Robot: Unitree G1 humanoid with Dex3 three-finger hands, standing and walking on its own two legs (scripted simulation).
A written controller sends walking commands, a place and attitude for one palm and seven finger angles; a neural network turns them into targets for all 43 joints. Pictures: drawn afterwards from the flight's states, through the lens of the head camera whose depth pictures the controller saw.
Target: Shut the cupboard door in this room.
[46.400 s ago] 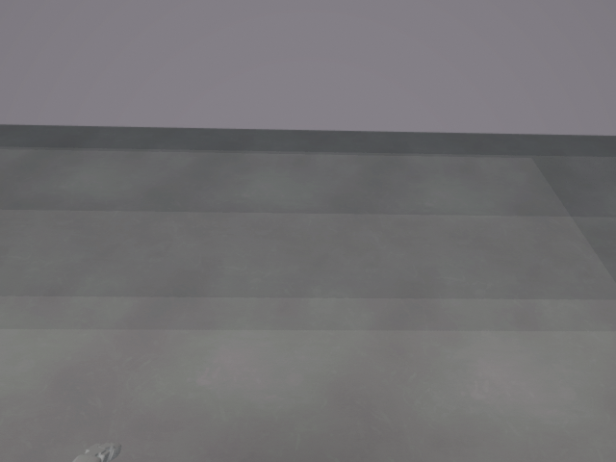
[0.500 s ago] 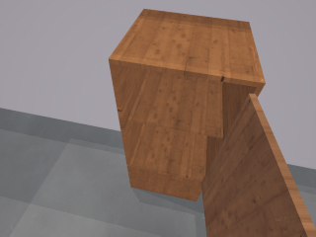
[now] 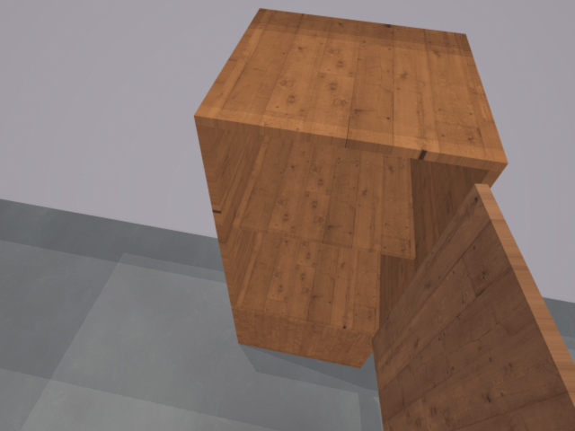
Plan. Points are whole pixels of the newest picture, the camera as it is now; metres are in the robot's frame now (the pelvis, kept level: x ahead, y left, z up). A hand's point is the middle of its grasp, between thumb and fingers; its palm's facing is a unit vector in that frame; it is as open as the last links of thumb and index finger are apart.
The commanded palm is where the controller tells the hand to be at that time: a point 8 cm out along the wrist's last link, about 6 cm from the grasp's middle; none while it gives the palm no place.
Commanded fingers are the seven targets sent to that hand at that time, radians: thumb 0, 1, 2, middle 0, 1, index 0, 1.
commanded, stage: stand and wait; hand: left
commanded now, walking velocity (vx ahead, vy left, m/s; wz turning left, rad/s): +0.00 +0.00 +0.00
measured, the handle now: out of the picture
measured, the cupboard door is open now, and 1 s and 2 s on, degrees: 99 99 91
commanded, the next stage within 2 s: turn or walk to find it in 0.50 s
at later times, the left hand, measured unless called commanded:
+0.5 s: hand out of the picture -0.01 +0.16 -0.18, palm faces +0.04 -0.98 -0.19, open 7.3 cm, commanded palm none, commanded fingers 0.00 0.90 0.90 -0.20 -0.30 -0.20 -0.30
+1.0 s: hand out of the picture -0.04 +0.17 -0.20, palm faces +0.21 -0.96 -0.20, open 7.4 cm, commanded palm none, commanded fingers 0.00 0.90 0.90 -0.20 -0.30 -0.20 -0.30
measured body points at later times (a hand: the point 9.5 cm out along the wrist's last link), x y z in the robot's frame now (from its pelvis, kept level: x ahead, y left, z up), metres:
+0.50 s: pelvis +0.00 -0.01 +0.00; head +0.01 -0.01 +0.45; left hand -0.01 +0.21 -0.16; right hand -0.03 -0.21 -0.16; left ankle -0.08 +0.10 -0.74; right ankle -0.03 -0.13 -0.74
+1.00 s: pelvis -0.04 -0.01 -0.02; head +0.00 +0.01 +0.43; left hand -0.05 +0.22 -0.18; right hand -0.02 -0.24 -0.17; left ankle -0.07 +0.09 -0.74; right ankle -0.03 -0.13 -0.74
